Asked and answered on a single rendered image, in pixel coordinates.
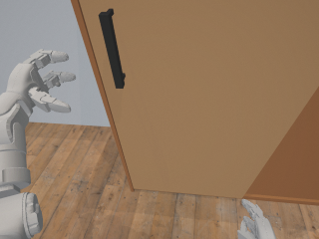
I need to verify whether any handle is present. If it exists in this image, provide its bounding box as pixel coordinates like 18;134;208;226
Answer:
99;8;126;89

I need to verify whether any robot left upper arm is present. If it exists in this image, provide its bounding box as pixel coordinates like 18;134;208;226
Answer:
0;192;43;239

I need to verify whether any wardrobe door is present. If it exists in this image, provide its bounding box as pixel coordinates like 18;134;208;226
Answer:
79;0;319;199
246;87;319;200

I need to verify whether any robot right hand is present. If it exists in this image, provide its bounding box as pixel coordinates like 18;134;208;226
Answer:
237;198;277;239

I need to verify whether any left robot forearm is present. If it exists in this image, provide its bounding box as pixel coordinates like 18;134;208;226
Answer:
0;92;33;199

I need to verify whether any robot left hand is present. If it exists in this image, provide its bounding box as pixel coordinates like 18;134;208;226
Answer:
6;49;76;114

